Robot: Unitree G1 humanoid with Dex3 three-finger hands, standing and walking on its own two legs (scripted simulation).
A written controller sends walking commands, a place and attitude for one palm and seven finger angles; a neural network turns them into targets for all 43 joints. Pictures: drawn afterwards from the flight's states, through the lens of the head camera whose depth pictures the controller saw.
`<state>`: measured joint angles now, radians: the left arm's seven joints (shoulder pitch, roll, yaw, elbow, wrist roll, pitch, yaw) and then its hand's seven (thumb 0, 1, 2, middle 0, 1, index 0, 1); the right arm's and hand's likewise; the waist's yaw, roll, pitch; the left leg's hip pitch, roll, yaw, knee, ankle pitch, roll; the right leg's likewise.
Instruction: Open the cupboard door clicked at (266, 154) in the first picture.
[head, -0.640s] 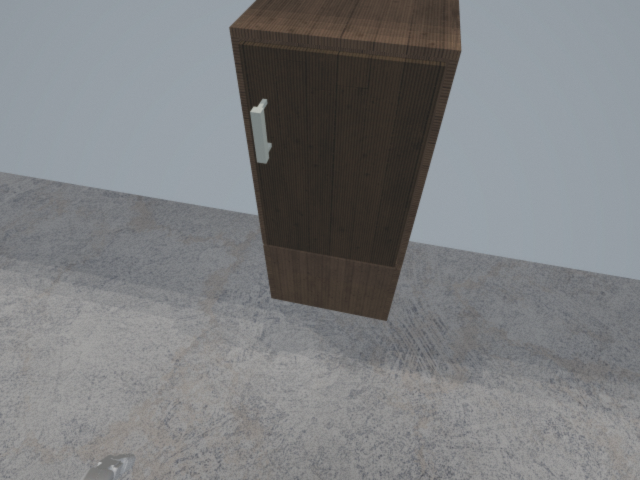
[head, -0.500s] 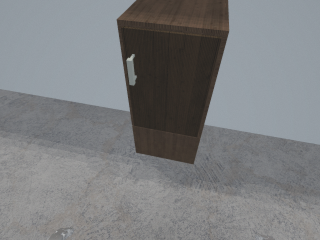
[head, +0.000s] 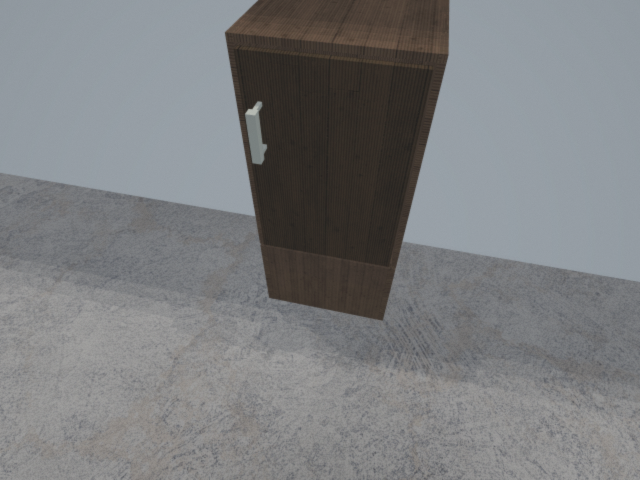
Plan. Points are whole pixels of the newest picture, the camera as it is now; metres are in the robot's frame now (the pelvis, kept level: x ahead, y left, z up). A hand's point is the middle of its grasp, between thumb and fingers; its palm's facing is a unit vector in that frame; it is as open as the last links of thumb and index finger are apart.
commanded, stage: stand and wait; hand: left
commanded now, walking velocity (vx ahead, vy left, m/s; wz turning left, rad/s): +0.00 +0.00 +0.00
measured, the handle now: (258, 132) +0.80 +0.19 -0.01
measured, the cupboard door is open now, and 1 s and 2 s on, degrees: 0 0 0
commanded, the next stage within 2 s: look at it before walking up in 0.18 s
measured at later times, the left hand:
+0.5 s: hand out of the picture +0.08 +0.23 -0.15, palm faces -0.03 -0.95 -0.32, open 7.4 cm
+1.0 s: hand out of the picture +0.07 +0.23 -0.15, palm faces -0.03 -0.95 -0.33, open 7.4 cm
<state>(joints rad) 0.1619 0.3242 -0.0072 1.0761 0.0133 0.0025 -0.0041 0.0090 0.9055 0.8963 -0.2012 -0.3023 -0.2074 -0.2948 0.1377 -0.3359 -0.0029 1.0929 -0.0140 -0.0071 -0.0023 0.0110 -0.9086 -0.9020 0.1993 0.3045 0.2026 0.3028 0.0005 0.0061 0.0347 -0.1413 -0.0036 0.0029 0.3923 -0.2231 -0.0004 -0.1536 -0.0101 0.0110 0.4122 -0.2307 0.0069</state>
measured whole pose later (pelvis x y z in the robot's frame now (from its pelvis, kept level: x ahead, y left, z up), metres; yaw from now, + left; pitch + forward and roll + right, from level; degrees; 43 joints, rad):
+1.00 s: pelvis +0.00 -0.01 +0.00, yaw -1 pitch -1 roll +0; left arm 0.15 0.32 0.00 1.09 0.01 -0.01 0.00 0.01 0.91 0.90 -0.20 -0.30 -0.21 -0.29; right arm 0.12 -0.33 0.00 1.11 -0.01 -0.02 -0.01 0.01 -0.91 -0.90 0.20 0.30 0.20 0.30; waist 0.01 0.01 0.03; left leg -0.12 0.01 0.01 0.34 -0.20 -0.02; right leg -0.14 0.01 0.01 0.36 -0.21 -0.01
